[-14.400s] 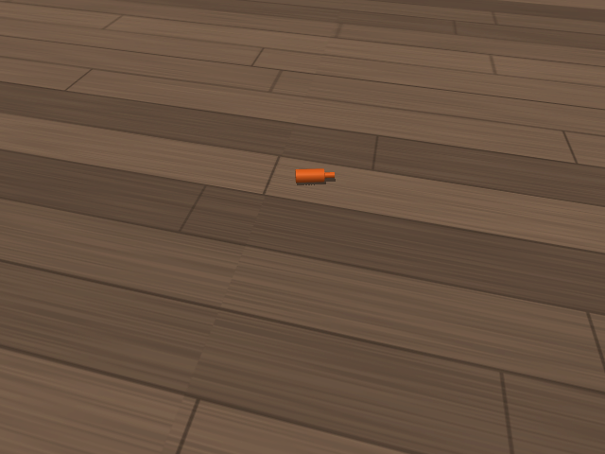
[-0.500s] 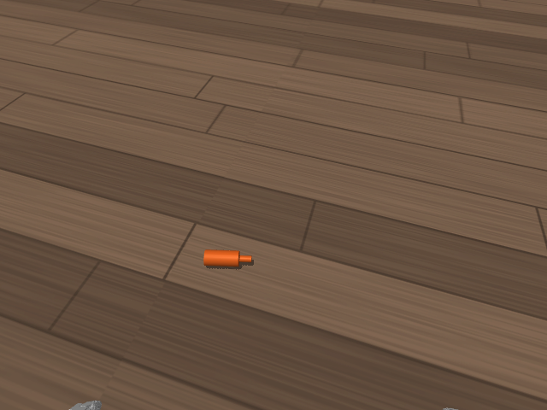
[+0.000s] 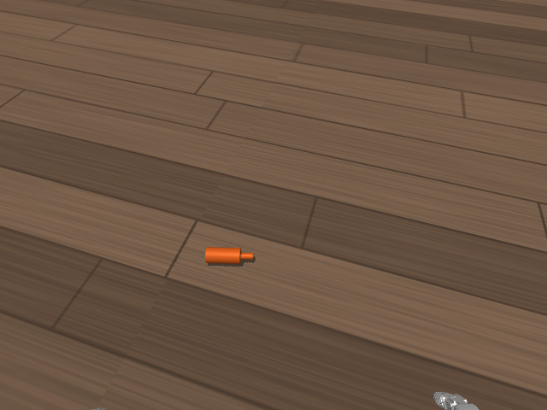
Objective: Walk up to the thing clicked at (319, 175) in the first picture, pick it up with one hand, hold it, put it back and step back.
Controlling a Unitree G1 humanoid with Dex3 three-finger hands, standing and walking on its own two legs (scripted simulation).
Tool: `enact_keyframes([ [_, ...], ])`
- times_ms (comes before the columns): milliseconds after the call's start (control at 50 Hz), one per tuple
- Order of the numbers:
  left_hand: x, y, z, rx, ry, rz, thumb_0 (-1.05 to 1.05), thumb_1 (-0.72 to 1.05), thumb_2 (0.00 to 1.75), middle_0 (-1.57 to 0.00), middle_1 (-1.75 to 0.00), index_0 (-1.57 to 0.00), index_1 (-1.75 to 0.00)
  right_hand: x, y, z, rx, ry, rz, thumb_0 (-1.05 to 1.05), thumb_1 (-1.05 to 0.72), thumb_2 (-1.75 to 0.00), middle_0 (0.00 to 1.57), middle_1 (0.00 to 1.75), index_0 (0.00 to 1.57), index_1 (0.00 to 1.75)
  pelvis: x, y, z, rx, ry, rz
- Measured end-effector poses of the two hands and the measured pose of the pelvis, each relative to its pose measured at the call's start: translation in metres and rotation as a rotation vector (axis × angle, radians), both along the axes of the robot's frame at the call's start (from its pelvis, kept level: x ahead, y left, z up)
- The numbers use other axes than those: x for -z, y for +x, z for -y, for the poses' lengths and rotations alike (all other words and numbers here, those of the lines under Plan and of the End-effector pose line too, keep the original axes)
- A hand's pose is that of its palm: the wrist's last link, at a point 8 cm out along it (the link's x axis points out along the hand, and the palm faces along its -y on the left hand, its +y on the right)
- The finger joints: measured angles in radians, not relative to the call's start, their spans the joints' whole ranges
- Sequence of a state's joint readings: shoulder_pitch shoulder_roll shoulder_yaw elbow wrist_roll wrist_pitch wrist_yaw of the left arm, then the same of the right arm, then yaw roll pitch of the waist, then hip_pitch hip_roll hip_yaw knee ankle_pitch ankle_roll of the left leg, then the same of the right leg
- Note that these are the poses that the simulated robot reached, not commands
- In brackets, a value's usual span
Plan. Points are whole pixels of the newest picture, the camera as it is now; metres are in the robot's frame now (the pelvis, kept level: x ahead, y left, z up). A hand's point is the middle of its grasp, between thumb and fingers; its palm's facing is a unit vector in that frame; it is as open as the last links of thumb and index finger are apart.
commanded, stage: stand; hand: left
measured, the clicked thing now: (229, 255) +0.76 +0.18 -0.75
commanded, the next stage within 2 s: walk up in 0.76 s
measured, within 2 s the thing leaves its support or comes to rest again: neither
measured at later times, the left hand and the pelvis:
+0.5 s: hand out of the picture +0.05 +0.24 -0.16, palm faces -0.02 -0.94 -0.35, open 7.4 cm; pelvis -0.02 -0.01 +0.00, yaw +0 degrees
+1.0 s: hand out of the picture +0.03 +0.29 -0.16, palm faces +0.03 -0.94 -0.35, open 7.4 cm; pelvis +0.01 +0.02 -0.01, yaw +1 degrees
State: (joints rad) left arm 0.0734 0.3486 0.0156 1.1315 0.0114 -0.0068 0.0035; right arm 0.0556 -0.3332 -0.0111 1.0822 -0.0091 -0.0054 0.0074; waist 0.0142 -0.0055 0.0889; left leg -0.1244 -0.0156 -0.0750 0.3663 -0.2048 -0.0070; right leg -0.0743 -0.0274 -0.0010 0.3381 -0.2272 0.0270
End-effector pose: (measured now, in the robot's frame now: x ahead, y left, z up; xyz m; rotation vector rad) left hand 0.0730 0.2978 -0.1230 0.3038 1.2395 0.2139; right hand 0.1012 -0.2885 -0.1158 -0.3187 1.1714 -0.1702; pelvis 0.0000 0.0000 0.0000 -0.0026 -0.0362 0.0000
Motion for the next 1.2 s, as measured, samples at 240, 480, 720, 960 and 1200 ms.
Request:
enact_keyframes([
  [240,-0.003,-0.013,0.006,0.007,0.000,-0.001,0.00,0.91,0.90,-0.20,-0.30,-0.20,-0.30,0.001,-0.028,0.010,0.016,-0.008,-0.027,0.01,-0.90,-0.90,0.20,0.30,0.20,0.30,-0.001,-0.011,0.005,0.001,0.001,0.012],
  [480,-0.005,-0.031,0.009,0.008,0.006,-0.010,0.00,0.91,0.90,-0.20,-0.30,-0.20,-0.30,0.005,-0.059,0.018,0.025,-0.002,-0.064,0.01,-0.90,-0.90,0.20,0.30,0.20,0.30,-0.001,-0.023,0.010,0.001,0.001,0.015],
  [720,-0.003,-0.044,0.013,0.006,0.005,-0.045,0.00,0.91,0.90,-0.20,-0.30,-0.20,-0.30,0.008,-0.075,0.023,0.034,-0.001,-0.107,0.01,-0.90,-0.90,0.20,0.30,0.20,0.30,-0.001,-0.025,0.015,0.002,0.000,0.007],
  [960,-0.004,-0.048,-0.020,-0.041,0.005,0.008,0.00,0.90,0.90,-0.21,-0.30,-0.20,-0.30,-0.008,-0.039,0.027,-0.016,-0.052,-0.064,0.01,-0.90,-0.90,0.20,0.30,0.20,0.30,0.004,0.002,-0.006,-0.020,-0.019,0.010],
  [1200,0.009,0.021,-0.064,0.034,0.003,-0.044,0.01,0.91,0.90,-0.20,-0.30,-0.20,-0.30,-0.021,-0.006,-0.003,0.048,-0.087,0.008,0.01,-0.90,-0.90,0.20,0.30,0.20,0.30,0.010,0.066,-0.035,0.015,0.015,0.026],
])
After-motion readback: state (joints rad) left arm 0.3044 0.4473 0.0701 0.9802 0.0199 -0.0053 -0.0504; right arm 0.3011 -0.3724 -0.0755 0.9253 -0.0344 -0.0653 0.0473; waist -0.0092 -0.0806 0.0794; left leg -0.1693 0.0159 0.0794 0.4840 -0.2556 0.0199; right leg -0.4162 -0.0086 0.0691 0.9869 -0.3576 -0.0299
